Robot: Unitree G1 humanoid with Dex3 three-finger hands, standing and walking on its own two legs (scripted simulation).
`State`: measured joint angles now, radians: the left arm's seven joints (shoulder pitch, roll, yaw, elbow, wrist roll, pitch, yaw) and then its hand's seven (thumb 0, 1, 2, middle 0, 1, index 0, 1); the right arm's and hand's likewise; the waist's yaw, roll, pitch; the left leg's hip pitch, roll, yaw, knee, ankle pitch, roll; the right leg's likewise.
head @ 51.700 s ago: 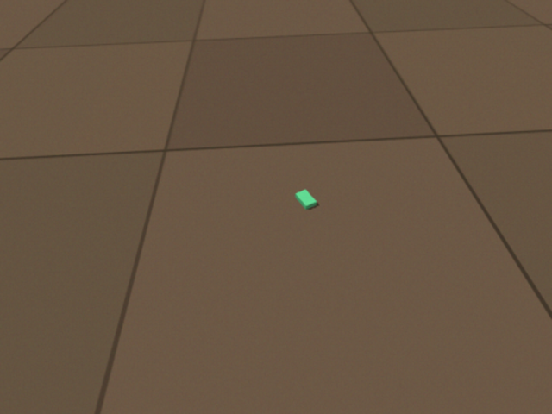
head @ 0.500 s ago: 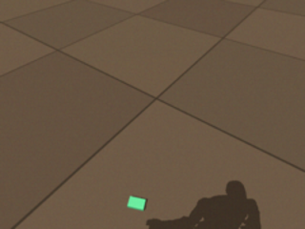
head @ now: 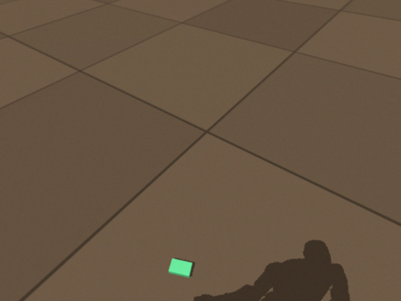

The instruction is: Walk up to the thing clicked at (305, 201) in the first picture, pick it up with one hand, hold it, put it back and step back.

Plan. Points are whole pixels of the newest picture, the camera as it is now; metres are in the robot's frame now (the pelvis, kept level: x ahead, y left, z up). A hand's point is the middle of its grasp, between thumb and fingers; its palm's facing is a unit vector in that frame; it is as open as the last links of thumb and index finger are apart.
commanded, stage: stand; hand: left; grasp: from above
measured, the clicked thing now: (180, 267) +0.47 +0.16 -0.77
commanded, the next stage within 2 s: step back in 1.42 s
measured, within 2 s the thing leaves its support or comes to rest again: neither
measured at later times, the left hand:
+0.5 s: hand out of the picture +0.09 +0.23 -0.16, palm faces +0.03 -0.94 -0.34, open 7.4 cm
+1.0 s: hand out of the picture +0.10 +0.23 -0.15, palm faces +0.02 -0.94 -0.34, open 7.4 cm
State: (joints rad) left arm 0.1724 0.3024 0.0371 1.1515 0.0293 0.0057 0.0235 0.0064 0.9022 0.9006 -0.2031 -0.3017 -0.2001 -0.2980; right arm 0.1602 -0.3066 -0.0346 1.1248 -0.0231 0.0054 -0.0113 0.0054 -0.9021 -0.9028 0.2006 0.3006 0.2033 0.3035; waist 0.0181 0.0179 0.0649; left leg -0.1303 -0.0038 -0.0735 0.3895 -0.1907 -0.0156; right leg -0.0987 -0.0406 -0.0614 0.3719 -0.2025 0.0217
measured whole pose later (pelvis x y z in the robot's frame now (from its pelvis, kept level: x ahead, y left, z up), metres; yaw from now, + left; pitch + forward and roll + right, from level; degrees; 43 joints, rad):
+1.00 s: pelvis +0.02 -0.02 +0.00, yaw +0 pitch -2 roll +0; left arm 0.10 0.32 0.03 1.15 0.01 0.00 0.01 0.01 0.90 0.90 -0.20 -0.30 -0.20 -0.30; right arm 0.11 -0.33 -0.01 1.14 -0.02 -0.01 -0.01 0.00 -0.90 -0.90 0.20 0.30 0.20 0.30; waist 0.01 0.02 0.05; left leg -0.10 0.02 -0.07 0.32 -0.19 -0.04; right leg -0.08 -0.02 -0.06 0.33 -0.21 0.00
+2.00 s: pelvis -0.07 +0.05 -0.01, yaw -4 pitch -1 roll -1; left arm 0.10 0.38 0.07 0.89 0.01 0.07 0.03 0.01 0.90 0.90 -0.20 -0.30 -0.20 -0.30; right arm 0.12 -0.33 -0.05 0.90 -0.02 0.02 -0.02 0.01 -0.90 -0.90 0.20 0.30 0.21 0.30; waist -0.01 -0.05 0.21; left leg -0.27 -0.02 0.04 0.54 -0.24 0.06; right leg -0.39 0.09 0.15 1.05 -0.48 0.02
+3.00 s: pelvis -0.38 +0.02 -0.03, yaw -7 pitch -4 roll -1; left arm 0.22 0.35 0.08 0.86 0.04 0.06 -0.02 0.01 0.90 0.90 -0.20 -0.30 -0.20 -0.30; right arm 0.09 -0.41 -0.07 0.81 -0.01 0.06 -0.02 0.00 -0.90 -0.90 0.20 0.30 0.21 0.30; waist 0.02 0.06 0.17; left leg -0.50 0.02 -0.11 0.81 -0.38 -0.01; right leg -0.24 0.04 0.02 0.69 -0.39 -0.02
